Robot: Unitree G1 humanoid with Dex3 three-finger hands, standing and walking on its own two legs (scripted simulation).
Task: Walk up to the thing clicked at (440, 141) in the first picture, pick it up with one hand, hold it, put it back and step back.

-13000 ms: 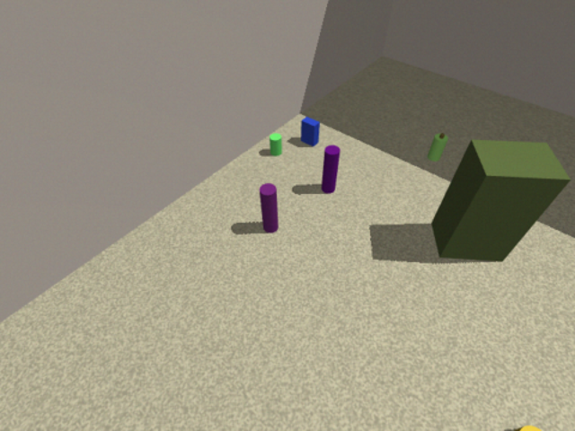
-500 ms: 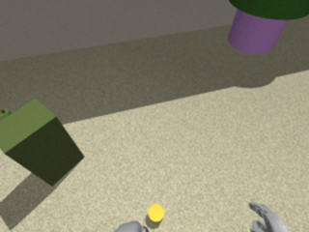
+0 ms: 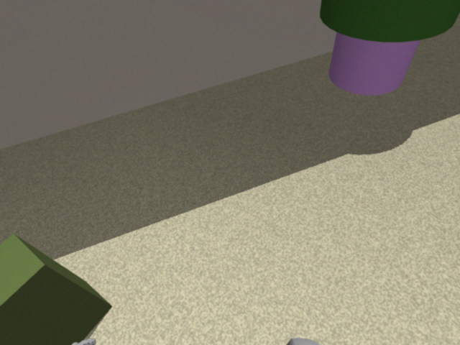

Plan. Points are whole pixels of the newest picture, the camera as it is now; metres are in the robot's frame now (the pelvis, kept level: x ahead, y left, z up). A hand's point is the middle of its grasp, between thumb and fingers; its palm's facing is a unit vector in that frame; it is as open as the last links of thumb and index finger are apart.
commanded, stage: walk up
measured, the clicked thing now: out of the picture +0.65 +1.26 -0.68
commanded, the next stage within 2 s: none
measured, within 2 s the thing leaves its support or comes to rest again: neither
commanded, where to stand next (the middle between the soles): +0.47 +0.07 m, yaw -1 degrees
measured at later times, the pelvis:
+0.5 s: pelvis +0.19 +0.06 +0.00, yaw +2 degrees
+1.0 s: pelvis +0.33 +0.05 +0.00, yaw +0 degrees
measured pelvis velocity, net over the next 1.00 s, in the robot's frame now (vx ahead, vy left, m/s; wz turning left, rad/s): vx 0.33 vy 0.05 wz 0.00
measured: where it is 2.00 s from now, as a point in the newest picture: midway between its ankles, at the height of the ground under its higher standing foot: (233, 293)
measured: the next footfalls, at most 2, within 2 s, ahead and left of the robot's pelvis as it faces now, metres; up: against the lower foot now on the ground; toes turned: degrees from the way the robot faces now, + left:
left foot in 0.36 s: +0.28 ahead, +0.17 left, +0.00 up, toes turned +6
right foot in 0.86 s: +0.45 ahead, -0.06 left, +0.00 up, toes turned -3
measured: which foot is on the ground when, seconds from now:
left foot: up 0.00-0.34, down 0.36-0.88, up 0.90-1.00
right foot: down 0.00-0.40, up 0.42-0.84, down 0.86-1.00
